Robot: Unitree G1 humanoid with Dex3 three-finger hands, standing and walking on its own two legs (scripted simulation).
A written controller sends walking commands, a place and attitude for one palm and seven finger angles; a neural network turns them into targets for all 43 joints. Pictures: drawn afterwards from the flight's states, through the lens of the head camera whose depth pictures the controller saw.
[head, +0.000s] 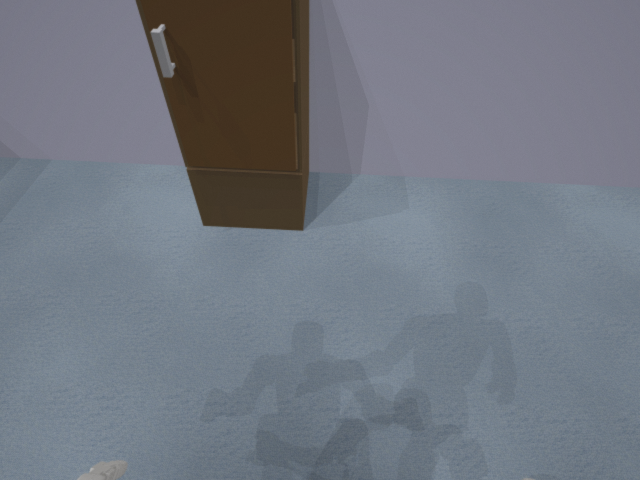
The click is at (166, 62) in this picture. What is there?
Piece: cupboard door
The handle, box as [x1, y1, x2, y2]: [150, 24, 175, 77]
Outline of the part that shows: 161,24 156,29 153,29 150,32 163,76 171,77 173,74 172,70 175,66 174,63 170,62 162,31 165,28 164,24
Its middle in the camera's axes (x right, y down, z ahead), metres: -0.44 -0.52 +1.07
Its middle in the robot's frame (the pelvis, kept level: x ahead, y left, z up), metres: +1.14 +0.49 +0.00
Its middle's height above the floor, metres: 0.77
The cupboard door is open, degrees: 0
